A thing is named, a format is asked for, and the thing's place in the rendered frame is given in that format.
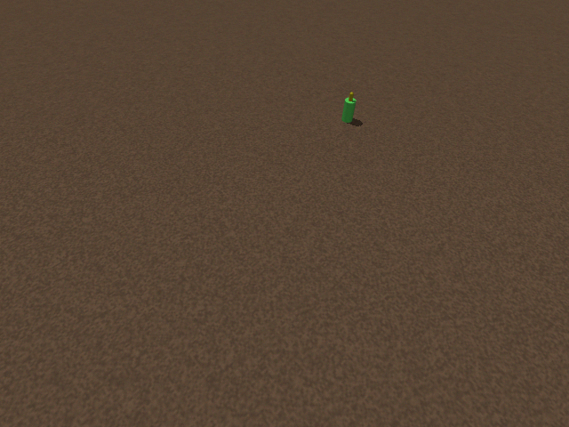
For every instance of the bottle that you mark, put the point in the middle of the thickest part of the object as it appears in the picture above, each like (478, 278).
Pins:
(348, 110)

